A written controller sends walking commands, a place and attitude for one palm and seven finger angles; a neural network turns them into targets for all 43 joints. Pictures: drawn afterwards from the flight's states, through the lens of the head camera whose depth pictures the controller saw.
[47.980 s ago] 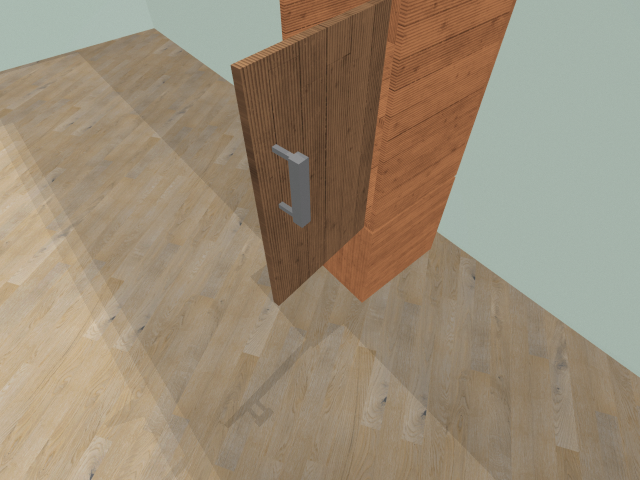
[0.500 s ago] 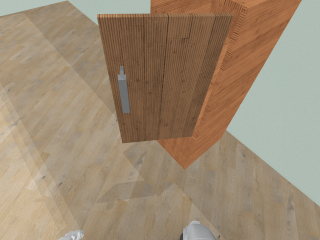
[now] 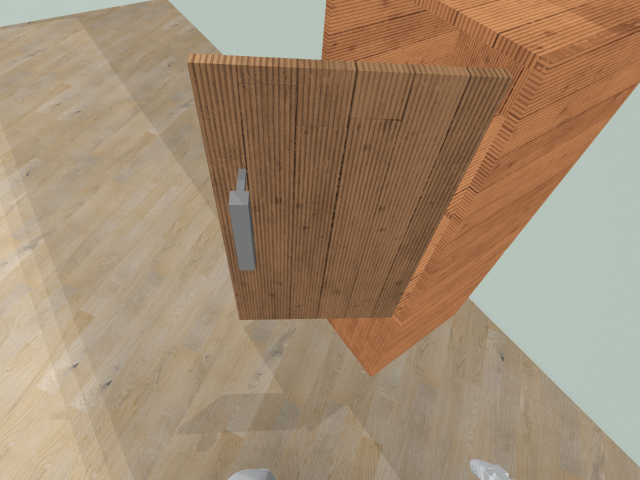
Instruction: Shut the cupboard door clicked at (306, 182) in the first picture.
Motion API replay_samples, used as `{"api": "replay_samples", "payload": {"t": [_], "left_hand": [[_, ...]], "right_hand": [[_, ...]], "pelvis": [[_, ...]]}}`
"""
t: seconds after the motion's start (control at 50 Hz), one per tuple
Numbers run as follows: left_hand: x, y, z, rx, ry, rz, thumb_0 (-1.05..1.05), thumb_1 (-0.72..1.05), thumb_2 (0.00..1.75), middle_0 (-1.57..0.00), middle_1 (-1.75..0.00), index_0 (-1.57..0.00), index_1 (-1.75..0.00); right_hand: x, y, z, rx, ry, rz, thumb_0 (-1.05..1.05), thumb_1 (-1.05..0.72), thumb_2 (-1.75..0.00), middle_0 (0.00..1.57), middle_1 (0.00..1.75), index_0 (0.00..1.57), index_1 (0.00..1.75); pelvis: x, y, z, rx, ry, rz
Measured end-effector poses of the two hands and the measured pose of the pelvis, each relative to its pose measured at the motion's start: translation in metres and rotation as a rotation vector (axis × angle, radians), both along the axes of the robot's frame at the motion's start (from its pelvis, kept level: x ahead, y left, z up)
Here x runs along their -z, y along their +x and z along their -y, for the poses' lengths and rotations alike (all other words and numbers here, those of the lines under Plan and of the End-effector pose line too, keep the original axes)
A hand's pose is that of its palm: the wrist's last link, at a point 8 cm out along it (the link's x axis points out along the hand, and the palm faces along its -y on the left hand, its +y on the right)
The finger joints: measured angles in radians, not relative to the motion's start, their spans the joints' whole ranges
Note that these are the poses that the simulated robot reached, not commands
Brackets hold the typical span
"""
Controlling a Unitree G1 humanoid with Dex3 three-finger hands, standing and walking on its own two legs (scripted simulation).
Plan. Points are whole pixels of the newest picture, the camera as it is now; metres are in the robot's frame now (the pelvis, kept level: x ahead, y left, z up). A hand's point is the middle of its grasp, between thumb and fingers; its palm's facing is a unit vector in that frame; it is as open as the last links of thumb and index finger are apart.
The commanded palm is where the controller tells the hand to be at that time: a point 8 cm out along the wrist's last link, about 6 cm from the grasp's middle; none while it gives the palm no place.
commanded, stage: come to a stop and stand still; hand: left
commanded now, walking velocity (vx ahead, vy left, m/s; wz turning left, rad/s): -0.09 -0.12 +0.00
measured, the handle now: (244, 222) +0.42 +0.15 +0.04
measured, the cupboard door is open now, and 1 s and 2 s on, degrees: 58 58 58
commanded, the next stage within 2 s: look again from close up in 1.54 s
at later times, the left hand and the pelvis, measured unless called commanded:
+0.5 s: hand out of the picture -0.04 +0.15 -0.16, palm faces -0.02 -0.98 -0.21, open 7.4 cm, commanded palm none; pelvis -0.04 -0.03 +0.01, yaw -1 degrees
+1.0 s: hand out of the picture -0.05 +0.09 -0.17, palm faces +0.03 -0.99 -0.14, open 7.4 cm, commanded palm none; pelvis -0.03 -0.06 +0.01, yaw +0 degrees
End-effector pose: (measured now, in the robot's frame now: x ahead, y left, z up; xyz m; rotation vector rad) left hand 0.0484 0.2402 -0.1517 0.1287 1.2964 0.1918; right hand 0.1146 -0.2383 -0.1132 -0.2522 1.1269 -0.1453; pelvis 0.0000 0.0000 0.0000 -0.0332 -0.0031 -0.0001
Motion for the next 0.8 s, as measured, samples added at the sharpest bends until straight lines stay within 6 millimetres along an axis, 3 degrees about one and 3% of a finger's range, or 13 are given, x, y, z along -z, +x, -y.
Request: {"api": "replay_samples", "payload": {"t": [0.12,0.26,0.44,0.58,0.68,0.8], "left_hand": [[-0.007,-0.016,-0.016,-0.001,0.016,-0.038,0.0,0.91,0.9,-0.2,-0.29,-0.2,-0.3],[-0.014,-0.042,-0.013,0.021,0.013,-0.082,0.0,0.91,0.9,-0.19,-0.29,-0.2,-0.3],[-0.017,-0.075,0.026,0.057,0.018,-0.101,0.0,0.91,0.9,-0.19,-0.29,-0.2,-0.3],[-0.015,-0.092,0.059,0.069,-0.025,-0.129,0.0,0.91,0.9,-0.2,-0.29,-0.2,-0.3],[-0.011,-0.093,0.078,0.062,-0.056,-0.129,0.0,0.9,0.9,-0.2,-0.29,-0.2,-0.3],[-0.009,-0.099,0.091,0.044,-0.074,-0.152,0.0,0.91,0.9,-0.2,-0.29,-0.2,-0.3]], "right_hand": [[-0.014,-0.003,-0.01,-0.013,-0.021,0.019,0.0,-0.9,-0.9,0.2,0.3,0.2,0.3],[-0.012,-0.046,-0.006,0.035,-0.002,-0.037,0.0,-0.9,-0.9,0.2,0.3,0.2,0.3],[0.016,-0.141,0.023,0.148,0.064,-0.21,0.01,-0.9,-0.9,0.2,0.3,0.2,0.3],[0.019,-0.2,0.029,0.203,0.083,-0.315,0.01,-0.91,-0.9,0.19,0.3,0.2,0.29],[0.017,-0.225,0.027,0.221,0.087,-0.383,0.01,-0.91,-0.9,0.19,0.3,0.2,0.29],[0.015,-0.228,0.024,0.22,0.099,-0.411,0.01,-0.91,-0.9,0.19,0.3,0.2,0.29]], "pelvis": [[-0.01,-0.008,-0.003,0.011,-0.012,-0.009],[-0.016,-0.022,0.001,0.013,-0.02,-0.019],[-0.009,-0.042,0.026,0.017,0.036,-0.016],[-0.011,-0.041,0.038,0.021,0.035,0.021],[-0.011,-0.042,0.046,0.018,0.036,0.025],[-0.011,-0.038,0.052,0.012,0.036,0.016]]}}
